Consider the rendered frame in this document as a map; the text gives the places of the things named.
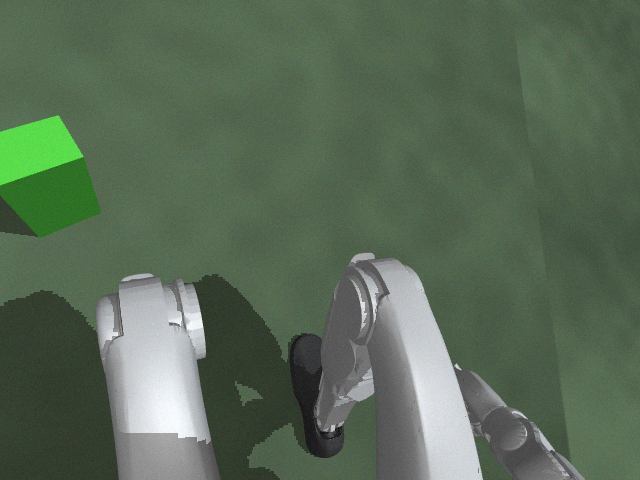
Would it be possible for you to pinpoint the carton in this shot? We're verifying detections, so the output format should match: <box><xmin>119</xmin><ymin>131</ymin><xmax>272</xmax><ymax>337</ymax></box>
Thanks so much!
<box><xmin>0</xmin><ymin>115</ymin><xmax>101</xmax><ymax>238</ymax></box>

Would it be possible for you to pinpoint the right robot arm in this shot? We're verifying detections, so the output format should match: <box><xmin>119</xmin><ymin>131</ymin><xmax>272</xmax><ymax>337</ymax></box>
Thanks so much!
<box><xmin>481</xmin><ymin>407</ymin><xmax>585</xmax><ymax>480</ymax></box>

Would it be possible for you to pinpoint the right robot hand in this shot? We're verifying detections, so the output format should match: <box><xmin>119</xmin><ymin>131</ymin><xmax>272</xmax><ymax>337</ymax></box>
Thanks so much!
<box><xmin>451</xmin><ymin>361</ymin><xmax>508</xmax><ymax>437</ymax></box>

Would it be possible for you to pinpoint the right robot foot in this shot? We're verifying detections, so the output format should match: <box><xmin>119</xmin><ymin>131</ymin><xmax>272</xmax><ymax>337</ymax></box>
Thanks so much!
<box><xmin>290</xmin><ymin>334</ymin><xmax>344</xmax><ymax>458</ymax></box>

